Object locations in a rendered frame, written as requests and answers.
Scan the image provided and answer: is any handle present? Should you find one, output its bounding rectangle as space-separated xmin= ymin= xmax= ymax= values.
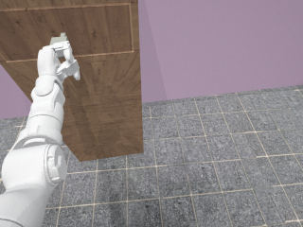
xmin=50 ymin=32 xmax=68 ymax=59

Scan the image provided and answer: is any cabinet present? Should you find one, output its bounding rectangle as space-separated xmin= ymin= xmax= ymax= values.
xmin=0 ymin=0 xmax=144 ymax=162

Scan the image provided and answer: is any robot left hand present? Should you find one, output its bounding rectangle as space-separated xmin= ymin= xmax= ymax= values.
xmin=37 ymin=41 xmax=80 ymax=84

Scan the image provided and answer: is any left robot forearm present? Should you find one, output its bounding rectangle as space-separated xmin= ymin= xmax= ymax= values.
xmin=1 ymin=75 xmax=65 ymax=188

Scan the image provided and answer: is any robot left upper arm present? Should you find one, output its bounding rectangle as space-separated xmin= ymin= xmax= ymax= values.
xmin=0 ymin=144 xmax=68 ymax=227

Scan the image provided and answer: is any drawer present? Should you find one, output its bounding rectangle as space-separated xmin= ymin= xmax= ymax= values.
xmin=0 ymin=3 xmax=133 ymax=61

